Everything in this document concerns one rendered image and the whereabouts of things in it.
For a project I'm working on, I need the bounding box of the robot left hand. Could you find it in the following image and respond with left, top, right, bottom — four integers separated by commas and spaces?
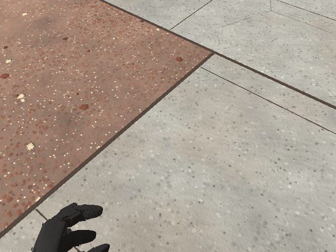
31, 203, 110, 252

